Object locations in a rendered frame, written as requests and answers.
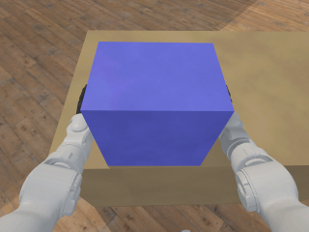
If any left robot forearm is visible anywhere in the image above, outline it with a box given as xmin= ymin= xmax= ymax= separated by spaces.
xmin=18 ymin=113 xmax=95 ymax=205

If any right robot upper arm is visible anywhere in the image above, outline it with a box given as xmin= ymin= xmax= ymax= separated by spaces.
xmin=236 ymin=160 xmax=309 ymax=232

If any pedestal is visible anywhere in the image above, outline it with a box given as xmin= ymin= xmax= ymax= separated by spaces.
xmin=48 ymin=30 xmax=309 ymax=208

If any carton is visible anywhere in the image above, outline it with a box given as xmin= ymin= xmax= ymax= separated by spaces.
xmin=80 ymin=42 xmax=235 ymax=166

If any left robot upper arm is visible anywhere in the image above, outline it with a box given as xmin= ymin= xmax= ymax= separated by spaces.
xmin=0 ymin=163 xmax=83 ymax=232

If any left robot hand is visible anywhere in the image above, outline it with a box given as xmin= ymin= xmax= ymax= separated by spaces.
xmin=76 ymin=84 xmax=87 ymax=114

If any right robot forearm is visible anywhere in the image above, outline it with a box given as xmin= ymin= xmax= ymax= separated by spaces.
xmin=218 ymin=111 xmax=298 ymax=199

